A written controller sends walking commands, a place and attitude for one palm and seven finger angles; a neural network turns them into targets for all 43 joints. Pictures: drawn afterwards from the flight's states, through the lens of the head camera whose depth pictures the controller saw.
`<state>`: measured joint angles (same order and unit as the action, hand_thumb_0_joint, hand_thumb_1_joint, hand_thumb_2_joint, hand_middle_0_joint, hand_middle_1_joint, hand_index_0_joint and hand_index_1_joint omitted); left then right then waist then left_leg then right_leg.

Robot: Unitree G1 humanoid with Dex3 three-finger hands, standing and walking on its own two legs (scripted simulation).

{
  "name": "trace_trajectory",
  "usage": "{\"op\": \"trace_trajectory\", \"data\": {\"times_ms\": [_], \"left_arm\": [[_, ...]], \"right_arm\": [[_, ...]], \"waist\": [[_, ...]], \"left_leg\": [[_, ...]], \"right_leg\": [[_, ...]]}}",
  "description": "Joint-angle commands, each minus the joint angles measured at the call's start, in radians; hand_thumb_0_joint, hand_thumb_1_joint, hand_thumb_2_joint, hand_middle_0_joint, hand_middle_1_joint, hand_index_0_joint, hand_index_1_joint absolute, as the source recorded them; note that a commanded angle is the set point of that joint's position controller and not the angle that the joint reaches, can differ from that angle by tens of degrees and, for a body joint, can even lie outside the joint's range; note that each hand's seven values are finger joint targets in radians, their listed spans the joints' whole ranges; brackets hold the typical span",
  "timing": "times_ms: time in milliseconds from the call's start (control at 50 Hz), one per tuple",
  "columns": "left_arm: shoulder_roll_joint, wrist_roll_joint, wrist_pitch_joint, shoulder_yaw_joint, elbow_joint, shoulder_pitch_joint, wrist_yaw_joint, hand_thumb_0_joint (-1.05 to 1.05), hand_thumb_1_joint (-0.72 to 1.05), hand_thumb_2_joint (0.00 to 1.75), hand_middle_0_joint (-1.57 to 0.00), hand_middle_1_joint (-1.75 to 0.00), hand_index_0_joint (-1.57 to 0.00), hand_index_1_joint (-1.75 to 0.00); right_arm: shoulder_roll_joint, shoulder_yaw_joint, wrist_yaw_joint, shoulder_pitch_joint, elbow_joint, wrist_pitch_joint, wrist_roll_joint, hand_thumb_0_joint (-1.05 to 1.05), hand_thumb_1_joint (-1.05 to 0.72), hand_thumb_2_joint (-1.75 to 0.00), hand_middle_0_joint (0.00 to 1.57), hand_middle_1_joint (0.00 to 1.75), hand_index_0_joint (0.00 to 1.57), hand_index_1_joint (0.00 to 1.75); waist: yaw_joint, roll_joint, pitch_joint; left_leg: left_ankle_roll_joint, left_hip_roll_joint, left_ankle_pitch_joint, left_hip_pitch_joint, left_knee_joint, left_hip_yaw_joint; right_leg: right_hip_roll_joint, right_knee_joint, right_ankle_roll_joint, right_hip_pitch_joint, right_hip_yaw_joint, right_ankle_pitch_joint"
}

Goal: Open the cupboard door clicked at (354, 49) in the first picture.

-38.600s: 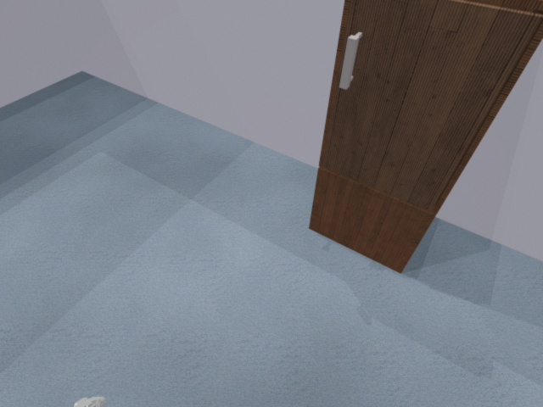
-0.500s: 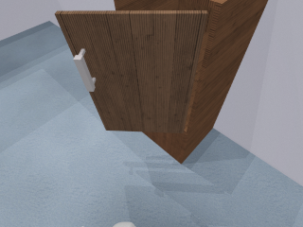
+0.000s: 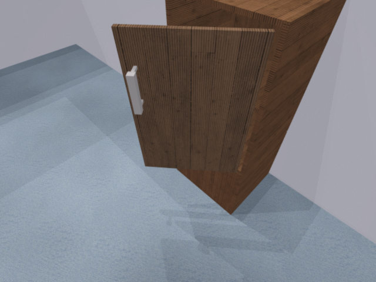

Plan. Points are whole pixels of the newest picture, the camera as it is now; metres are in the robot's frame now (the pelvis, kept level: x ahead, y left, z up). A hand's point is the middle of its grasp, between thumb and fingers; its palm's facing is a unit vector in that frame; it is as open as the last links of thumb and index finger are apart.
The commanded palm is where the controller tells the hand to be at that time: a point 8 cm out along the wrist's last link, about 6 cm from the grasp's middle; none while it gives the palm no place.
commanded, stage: come to a stop and stand still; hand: left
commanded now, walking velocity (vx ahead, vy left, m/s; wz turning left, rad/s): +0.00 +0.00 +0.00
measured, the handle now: (136, 90) +0.60 +0.20 +0.08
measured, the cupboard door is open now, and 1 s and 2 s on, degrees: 40 40 40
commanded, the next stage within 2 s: look again from close up in 0.72 s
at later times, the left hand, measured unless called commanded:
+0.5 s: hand out of the picture +0.00 +0.14 -0.17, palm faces +0.01 -0.98 -0.19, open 7.4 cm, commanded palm none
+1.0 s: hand out of the picture +0.00 +0.12 -0.16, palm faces +0.04 -0.98 -0.18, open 7.4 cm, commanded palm none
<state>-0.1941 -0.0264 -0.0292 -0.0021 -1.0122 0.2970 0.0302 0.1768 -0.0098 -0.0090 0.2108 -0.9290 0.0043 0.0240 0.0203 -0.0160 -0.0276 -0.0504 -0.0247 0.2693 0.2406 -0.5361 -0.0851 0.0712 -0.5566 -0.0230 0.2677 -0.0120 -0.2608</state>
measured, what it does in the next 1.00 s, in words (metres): stands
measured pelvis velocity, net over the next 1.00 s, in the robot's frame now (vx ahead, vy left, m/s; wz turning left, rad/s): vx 0.00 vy -0.05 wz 0.01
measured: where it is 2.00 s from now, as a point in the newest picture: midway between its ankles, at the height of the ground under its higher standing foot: outside the picture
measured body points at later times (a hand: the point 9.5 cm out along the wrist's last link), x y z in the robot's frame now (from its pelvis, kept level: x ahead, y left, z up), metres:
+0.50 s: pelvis +0.00 -0.03 +0.01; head +0.00 -0.03 +0.46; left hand +0.00 +0.19 -0.15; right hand -0.01 -0.26 -0.15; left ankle +0.02 +0.09 -0.73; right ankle +0.03 -0.15 -0.73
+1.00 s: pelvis +0.00 -0.05 +0.01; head +0.01 -0.05 +0.46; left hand +0.00 +0.17 -0.15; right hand +0.01 -0.26 -0.15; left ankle +0.02 +0.09 -0.73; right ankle +0.03 -0.15 -0.73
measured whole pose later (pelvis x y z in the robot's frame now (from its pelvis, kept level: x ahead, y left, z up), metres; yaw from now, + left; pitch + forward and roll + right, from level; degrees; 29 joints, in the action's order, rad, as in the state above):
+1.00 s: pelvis +0.00 -0.05 +0.01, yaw +1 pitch -2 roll +1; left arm -0.14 -0.01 0.01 0.01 -1.10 0.30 0.03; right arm 0.14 0.01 -0.02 0.29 -1.13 -0.02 0.02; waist 0.00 0.00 -0.02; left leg 0.02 0.03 0.20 0.18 -0.41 -0.05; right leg 0.01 -0.45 0.02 0.21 -0.05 -0.21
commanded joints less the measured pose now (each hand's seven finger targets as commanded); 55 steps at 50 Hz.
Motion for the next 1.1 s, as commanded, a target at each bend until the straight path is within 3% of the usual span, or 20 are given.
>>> {"op": "trace_trajectory", "data": {"times_ms": [0,120,220,320,520,700,880,1080], "left_arm": [[-0.095,-0.002,0.028,-0.01,0.044,0.044,-0.003,0.0,0.9,0.9,-0.2,-0.3,-0.2,-0.3],[-0.099,0.003,0.04,-0.004,0.017,0.051,-0.003,0.0,0.9,0.9,-0.2,-0.3,-0.2,-0.3],[-0.1,0.008,0.05,-0.001,-0.009,0.053,-0.002,0.0,0.9,0.9,-0.2,-0.3,-0.2,-0.3],[-0.096,0.013,0.054,0.0,-0.032,0.046,0.0,0.0,0.9,0.9,-0.2,-0.3,-0.2,-0.3],[-0.083,0.016,0.055,0.0,-0.053,0.038,0.002,0.0,0.9,0.9,-0.2,-0.3,-0.2,-0.3],[-0.068,0.015,0.057,-0.003,-0.053,0.038,0.003,0.0,0.9,0.9,-0.2,-0.3,-0.2,-0.3],[-0.061,0.014,0.057,-0.004,-0.058,0.05,0.003,0.0,0.9,0.9,-0.2,-0.3,-0.2,-0.3],[-0.053,0.014,0.06,-0.007,-0.062,0.069,0.003,0.0,0.9,0.9,-0.2,-0.3,-0.2,-0.3]], "right_arm": [[0.142,-0.034,-0.004,0.035,0.046,-0.02,-0.004,0.0,-0.9,-0.9,0.2,0.3,0.2,0.3],[0.135,-0.024,-0.004,0.061,-0.005,-0.028,-0.009,0.0,-0.9,-0.9,0.2,0.3,0.2,0.3],[0.119,-0.015,-0.006,0.09,-0.052,-0.034,-0.012,0.0,-0.9,-0.9,0.2,0.3,0.2,0.3],[0.102,-0.006,-0.009,0.11,-0.099,-0.038,-0.014,0.0,-0.9,-0.9,0.2,0.3,0.2,0.3],[0.068,0.0,-0.012,0.138,-0.151,-0.03,-0.012,0.0,-0.9,-0.9,0.2,0.3,0.2,0.3],[0.059,-0.001,-0.016,0.149,-0.166,-0.036,-0.014,0.0,-0.9,-0.9,0.2,0.3,0.2,0.3],[0.048,0.0,-0.018,0.143,-0.172,-0.032,-0.013,0.0,-0.9,-0.9,0.2,0.3,0.2,0.3],[0.045,0.0,-0.021,0.138,-0.173,-0.034,-0.013,0.0,-0.9,-0.9,0.2,0.3,0.2,0.3]], "waist": [[-0.011,0.008,-0.021],[-0.016,0.015,-0.046],[-0.021,0.041,-0.02],[-0.02,0.026,-0.024],[-0.02,0.04,-0.05],[-0.02,0.024,-0.027],[-0.019,0.039,-0.058],[-0.016,0.026,-0.04]], "left_leg": [[-0.007,0.135,0.216,0.093,0.265,0.193],[0.001,0.125,0.152,0.071,0.261,0.176],[0.011,0.114,0.046,0.021,0.227,0.143],[0.021,0.113,-0.031,0.006,0.212,0.125],[0.035,0.105,-0.026,0.01,0.197,0.103],[0.037,0.121,-0.085,-0.011,0.202,0.104],[0.039,0.119,-0.078,-0.017,0.207,0.099],[0.041,0.12,-0.1,-0.034,0.205,0.099]], "right_leg": [[0.004,0.091,0.047,-0.006,0.033,-0.05],[0.024,0.144,0.048,0.013,0.057,-0.045],[0.042,0.175,0.05,0.003,0.074,-0.024],[0.047,0.189,0.052,-0.013,0.074,0.002],[0.048,0.227,0.059,-0.004,0.086,-0.053],[0.037,0.21,0.056,-0.036,0.073,0.041],[0.037,0.231,0.057,-0.021,0.071,0.023],[0.035,0.237,0.058,-0.037,0.069,0.052]]}}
